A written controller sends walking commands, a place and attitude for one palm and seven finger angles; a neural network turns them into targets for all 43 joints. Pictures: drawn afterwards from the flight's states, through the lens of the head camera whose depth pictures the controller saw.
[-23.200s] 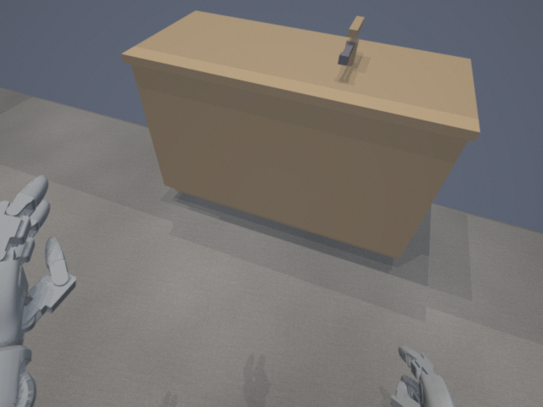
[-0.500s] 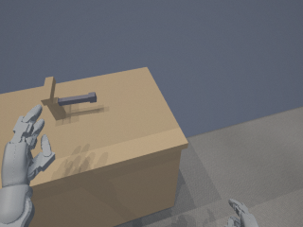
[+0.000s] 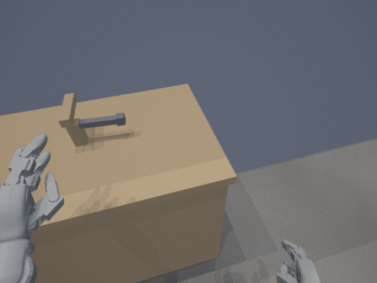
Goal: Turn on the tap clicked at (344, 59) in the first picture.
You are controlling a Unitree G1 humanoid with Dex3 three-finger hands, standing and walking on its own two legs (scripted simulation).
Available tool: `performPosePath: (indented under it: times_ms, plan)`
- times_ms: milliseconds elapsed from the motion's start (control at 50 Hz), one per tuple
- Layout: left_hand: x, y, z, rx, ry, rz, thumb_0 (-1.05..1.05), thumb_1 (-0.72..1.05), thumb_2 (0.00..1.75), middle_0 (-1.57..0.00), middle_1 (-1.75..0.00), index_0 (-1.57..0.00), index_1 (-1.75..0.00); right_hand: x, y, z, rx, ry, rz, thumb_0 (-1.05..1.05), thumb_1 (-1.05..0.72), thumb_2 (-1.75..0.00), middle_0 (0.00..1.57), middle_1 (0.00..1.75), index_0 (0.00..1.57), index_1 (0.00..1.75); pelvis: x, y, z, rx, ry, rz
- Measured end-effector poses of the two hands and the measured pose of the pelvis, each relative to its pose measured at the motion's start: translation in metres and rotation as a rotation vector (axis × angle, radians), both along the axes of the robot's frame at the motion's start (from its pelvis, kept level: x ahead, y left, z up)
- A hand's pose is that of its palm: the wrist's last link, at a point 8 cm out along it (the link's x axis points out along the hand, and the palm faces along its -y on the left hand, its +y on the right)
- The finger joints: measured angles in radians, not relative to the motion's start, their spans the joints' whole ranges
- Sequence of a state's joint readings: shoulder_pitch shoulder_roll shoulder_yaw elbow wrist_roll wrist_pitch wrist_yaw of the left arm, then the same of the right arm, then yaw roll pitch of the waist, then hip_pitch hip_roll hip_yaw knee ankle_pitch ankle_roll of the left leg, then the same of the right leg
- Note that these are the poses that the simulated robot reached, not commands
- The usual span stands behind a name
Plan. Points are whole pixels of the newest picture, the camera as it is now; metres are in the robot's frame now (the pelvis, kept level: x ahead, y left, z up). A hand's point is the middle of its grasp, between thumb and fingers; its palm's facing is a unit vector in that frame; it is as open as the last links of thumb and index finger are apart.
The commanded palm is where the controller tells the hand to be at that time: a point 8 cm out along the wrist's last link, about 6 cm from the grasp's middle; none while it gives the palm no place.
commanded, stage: step back with the hand held close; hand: left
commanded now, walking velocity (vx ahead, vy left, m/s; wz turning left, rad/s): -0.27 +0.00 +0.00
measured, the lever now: (120, 119) +0.55 +0.28 +0.05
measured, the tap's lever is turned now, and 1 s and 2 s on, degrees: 84 84 84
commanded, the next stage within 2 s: stop stepping back and stand still in 1.50 s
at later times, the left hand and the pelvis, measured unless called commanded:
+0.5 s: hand (32, 223) +0.16 +0.26 +0.15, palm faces +0.36 -0.82 -0.45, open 7.4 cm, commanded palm +0.11 +0.30 +0.17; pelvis -0.05 +0.02 +0.00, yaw -1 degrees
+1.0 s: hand (10, 254) +0.11 +0.27 +0.15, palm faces +0.37 -0.84 -0.40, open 7.4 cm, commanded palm +0.05 +0.32 +0.17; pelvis -0.10 +0.03 -0.01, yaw +2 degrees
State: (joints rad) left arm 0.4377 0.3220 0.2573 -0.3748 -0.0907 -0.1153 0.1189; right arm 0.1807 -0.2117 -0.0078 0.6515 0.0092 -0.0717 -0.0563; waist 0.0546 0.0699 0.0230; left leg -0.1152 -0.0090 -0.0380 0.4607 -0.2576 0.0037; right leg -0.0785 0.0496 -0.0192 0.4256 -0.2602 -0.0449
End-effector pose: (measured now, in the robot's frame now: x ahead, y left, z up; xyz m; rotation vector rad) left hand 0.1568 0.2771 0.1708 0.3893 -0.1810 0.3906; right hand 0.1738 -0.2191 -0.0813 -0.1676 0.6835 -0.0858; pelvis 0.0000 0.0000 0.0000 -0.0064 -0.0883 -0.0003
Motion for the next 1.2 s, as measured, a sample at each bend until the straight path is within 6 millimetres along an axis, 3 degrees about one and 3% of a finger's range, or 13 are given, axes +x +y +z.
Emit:
performPosePath:
  times_ms: [100, 240, 460, 640, 860, 940, 1020, 1120, 1200]
  plan:
    - [0.007, 0.010, 0.015, 0.075, -0.045, -0.008, 0.02, 0.89, 0.90, -0.21, -0.30, -0.21, -0.30, -0.007, -0.001, -0.003, -0.003, 0.032, -0.008, 0.01, -0.91, -0.90, 0.20, 0.30, 0.21, 0.30, -0.005, 0.002, 0.000, -0.009, 0.028, -0.009]
    - [0.006, 0.006, -0.005, 0.066, 0.063, -0.073, 0.02, 0.89, 0.90, -0.21, -0.30, -0.21, -0.30, -0.027, -0.009, -0.001, -0.025, 0.065, -0.080, 0.01, -0.91, -0.90, 0.20, 0.30, 0.21, 0.30, -0.016, 0.012, 0.000, 0.000, 0.064, -0.033]
    - [-0.032, 0.022, 0.003, 0.131, 0.034, -0.058, 0.02, 0.89, 0.90, -0.21, -0.30, -0.22, -0.30, -0.063, -0.004, -0.002, -0.056, 0.084, -0.094, 0.01, -0.91, -0.90, 0.20, 0.30, 0.20, 0.30, -0.049, 0.021, -0.003, -0.008, 0.083, -0.025]
    - [-0.054, 0.031, -0.008, 0.099, 0.013, -0.033, 0.02, 0.89, 0.90, -0.21, -0.30, -0.21, -0.30, -0.088, 0.011, -0.007, -0.065, 0.091, -0.071, 0.01, -0.91, -0.90, 0.20, 0.30, 0.21, 0.30, -0.070, 0.030, -0.007, -0.026, 0.090, -0.015]
    - [-0.075, 0.029, 0.002, 0.150, -0.042, -0.014, 0.02, 0.89, 0.90, -0.21, -0.30, -0.21, -0.30, -0.096, 0.016, -0.016, -0.040, 0.090, -0.030, 0.01, -0.90, -0.90, 0.20, 0.30, 0.21, 0.30, -0.087, 0.022, -0.013, -0.026, 0.093, 0.013]
    - [-0.081, 0.024, -0.002, 0.108, -0.053, -0.050, 0.02, 0.89, 0.90, -0.21, -0.30, -0.21, -0.30, -0.102, 0.014, -0.014, -0.059, 0.104, -0.036, 0.01, -0.91, -0.90, 0.20, 0.30, 0.21, 0.30, -0.093, 0.026, -0.013, -0.024, 0.096, 0.024]
    - [-0.088, 0.034, -0.004, 0.114, -0.059, -0.071, 0.02, 0.89, 0.90, -0.21, -0.31, -0.22, -0.30, -0.109, 0.016, -0.008, -0.093, 0.105, -0.051, 0.01, -0.91, -0.90, 0.20, 0.30, 0.21, 0.30, -0.103, 0.033, -0.014, -0.020, 0.103, 0.030]
    - [-0.102, 0.050, 0.007, 0.162, -0.056, -0.027, 0.02, 0.89, 0.90, -0.22, -0.31, -0.22, -0.30, -0.120, 0.024, 0.002, -0.096, 0.074, -0.040, 0.01, -0.91, -0.90, 0.20, 0.30, 0.21, 0.30, -0.117, 0.035, -0.007, -0.038, 0.112, 0.030]
    - [-0.115, 0.047, 0.011, 0.116, -0.068, 0.007, 0.02, 0.89, 0.90, -0.21, -0.30, -0.21, -0.30, -0.130, 0.032, 0.004, -0.063, 0.072, -0.013, 0.01, -0.91, -0.90, 0.20, 0.30, 0.21, 0.30, -0.127, 0.030, 0.000, -0.036, 0.142, -0.002]
